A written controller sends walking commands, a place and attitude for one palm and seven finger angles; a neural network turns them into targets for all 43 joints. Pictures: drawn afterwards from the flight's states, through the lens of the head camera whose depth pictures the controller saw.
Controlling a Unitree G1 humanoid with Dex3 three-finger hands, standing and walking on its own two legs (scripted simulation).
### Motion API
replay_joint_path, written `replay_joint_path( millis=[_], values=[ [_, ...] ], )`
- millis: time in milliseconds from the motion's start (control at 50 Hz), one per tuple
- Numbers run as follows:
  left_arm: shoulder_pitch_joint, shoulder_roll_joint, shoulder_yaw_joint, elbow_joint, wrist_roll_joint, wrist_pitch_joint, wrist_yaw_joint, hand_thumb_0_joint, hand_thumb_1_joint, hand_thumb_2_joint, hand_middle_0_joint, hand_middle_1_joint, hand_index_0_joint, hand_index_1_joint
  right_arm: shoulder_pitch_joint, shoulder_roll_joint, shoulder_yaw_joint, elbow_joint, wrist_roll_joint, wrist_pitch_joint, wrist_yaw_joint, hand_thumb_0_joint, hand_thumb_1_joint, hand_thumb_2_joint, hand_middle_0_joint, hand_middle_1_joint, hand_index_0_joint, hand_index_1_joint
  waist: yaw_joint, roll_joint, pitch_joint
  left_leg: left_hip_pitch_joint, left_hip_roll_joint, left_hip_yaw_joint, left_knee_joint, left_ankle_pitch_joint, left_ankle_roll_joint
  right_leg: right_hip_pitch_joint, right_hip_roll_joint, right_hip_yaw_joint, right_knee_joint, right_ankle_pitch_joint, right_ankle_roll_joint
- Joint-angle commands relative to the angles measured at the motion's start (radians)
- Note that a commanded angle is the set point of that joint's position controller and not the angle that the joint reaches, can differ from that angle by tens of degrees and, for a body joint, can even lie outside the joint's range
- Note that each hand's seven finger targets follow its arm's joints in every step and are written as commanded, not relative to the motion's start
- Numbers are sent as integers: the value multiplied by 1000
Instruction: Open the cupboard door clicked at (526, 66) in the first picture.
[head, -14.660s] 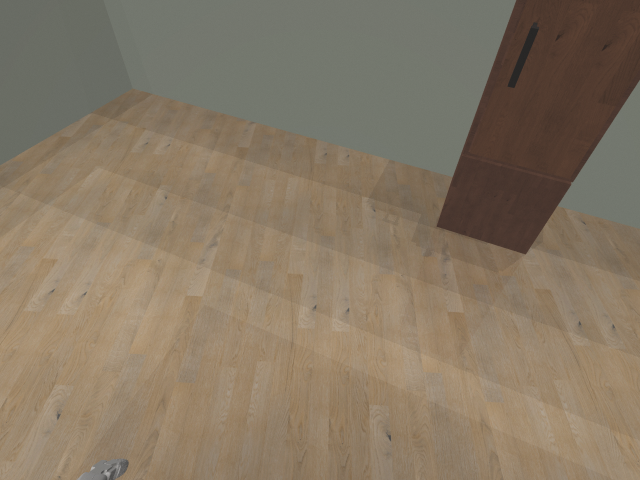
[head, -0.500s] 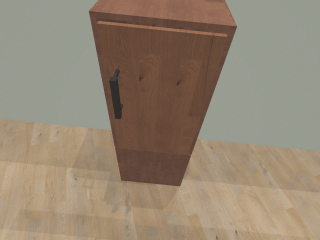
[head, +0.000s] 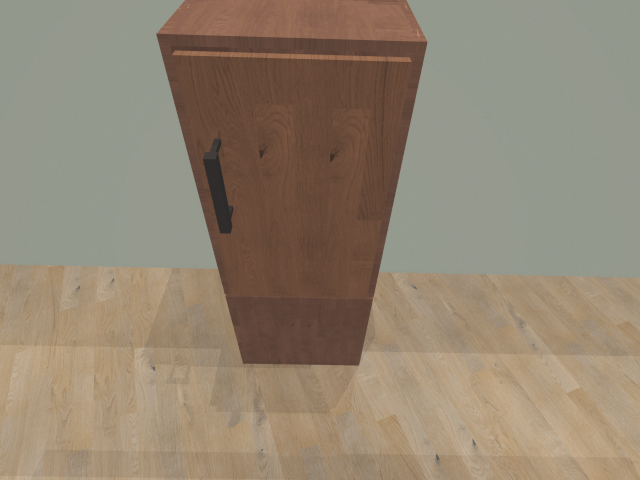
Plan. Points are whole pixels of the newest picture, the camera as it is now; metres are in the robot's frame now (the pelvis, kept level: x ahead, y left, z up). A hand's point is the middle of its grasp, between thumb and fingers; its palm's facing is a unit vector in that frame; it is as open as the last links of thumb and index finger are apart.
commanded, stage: come to a stop and stand still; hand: left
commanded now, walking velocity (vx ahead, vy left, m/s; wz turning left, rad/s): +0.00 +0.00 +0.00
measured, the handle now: (221, 188) +0.58 +0.21 +0.03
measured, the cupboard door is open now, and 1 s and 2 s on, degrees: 0 0 0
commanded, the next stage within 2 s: look again from close up in 0.30 s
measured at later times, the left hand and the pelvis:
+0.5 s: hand out of the picture -0.03 +0.17 -0.17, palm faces +0.01 -0.98 -0.17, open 7.4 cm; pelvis +0.00 +0.00 +0.01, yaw +0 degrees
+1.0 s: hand out of the picture +0.05 +0.17 -0.17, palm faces +0.01 -0.98 -0.20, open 7.4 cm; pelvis +0.04 -0.01 +0.01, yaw +0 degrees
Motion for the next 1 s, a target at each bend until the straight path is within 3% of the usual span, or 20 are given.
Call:
replay_joint_path(
  millis=[0, 60, 180, 260, 360, 480, 660, 720, 940, 960, 980],
  values=[
    [40, 96, 15, -45, 7, -16, -7, 0, 900, 900, -200, -300, -200, -300, 6, -112, -10, -65, -2, -10, 7, 0, -900, -900, 200, 300, 200, 300, 19, 48, 169, -176, 106, -176, -299, -191, 26, -66, -46, 82, -129, -79, -33],
    [55, 96, 18, -43, 10, -15, -11, 0, 900, 900, -200, -300, -200, -300, 31, -121, -11, -57, -6, -8, 9, 0, -900, -900, 200, 300, 200, 300, 18, -7, 157, -171, 100, -171, -318, -247, 27, -83, -47, 91, -148, -145, -28],
    [80, 99, 20, -39, 8, -21, -15, 0, 900, 900, -200, -300, -200, -300, 56, -124, -8, -42, -6, -11, 9, 0, -900, -900, 200, 300, 200, 300, 16, -23, 73, -119, 84, -153, -290, -208, 29, -81, -63, 124, -175, -185, -30],
    [86, 93, 17, -24, 5, -28, -16, 0, 900, 900, -200, -300, -200, -300, 74, -110, 0, -17, -1, -20, 7, 0, -900, -900, 200, 300, 200, 300, 13, 5, 51, -96, 89, -153, -290, -159, 28, -66, -70, 126, -170, -120, -35],
    [99, 86, 11, 9, 3, -37, -15, 0, 900, 900, -200, -300, -200, -300, 93, -93, 6, 18, 5, -25, 4, 0, -900, -900, 200, 300, 200, 300, 11, -23, 61, -73, 81, -134, -262, -71, 21, -67, -88, 139, -187, -75, -38],
    [113, 73, 8, 49, -1, -43, -10, 0, 900, 900, -200, -300, -200, -300, 106, -78, 13, 60, 10, -38, -3, 0, -900, -900, 200, 300, 200, 300, 14, -1, 25, -20, 90, -117, -242, 89, 19, -19, -92, 121, -157, 86, -36],
    [106, 68, 11, 68, 1, -44, -5, 0, 900, 900, -200, -300, -200, -300, 95, -64, 12, 88, 10, -43, -10, 0, -900, -900, 200, 300, 200, 300, 17, -3, 19, 20, 92, -98, -215, 210, 15, 3, -97, 114, -138, 197, -35],
    [100, 67, 11, 73, 2, -41, -5, 0, 900, 900, -200, -300, -200, -300, 84, -60, 11, 95, 10, -40, -12, 0, -900, -900, 200, 300, 200, 300, 18, -16, 45, 19, 94, -95, -214, 216, 14, -1, -95, 111, -140, 209, -34],
    [75, 83, 19, 67, 1, -40, -5, 0, 900, 900, -200, -300, -200, -300, 67, -77, 11, 103, 7, -41, -17, 0, -900, -900, 200, 300, 200, 300, 18, -1, 18, 64, 98, -91, -204, 315, 11, 30, -99, 104, -129, 292, -35],
    [152, 100, 19, 101, 8, -48, 37, 0, 900, 900, -200, -300, -200, -300, -23, -116, 4, 30, 20, -34, -6, 0, -900, -900, 200, 300, 200, 300, 48, -47, 59, -16, 115, -59, -13, 356, -24, 7, -152, 147, -156, 570, -11],
    [-591, 318, 134, -1479, -195, -259, 29, 0, 877, 890, -202, -315, -202, -315, 9, -272, -23, -322, 67, -189, -44, 0, -900, -900, 200, 300, 200, 300, -72, 140, -446, 241, -7, -78, -136, 511, -4, 97, -52, 67, -55, 552, -37]
  ],
)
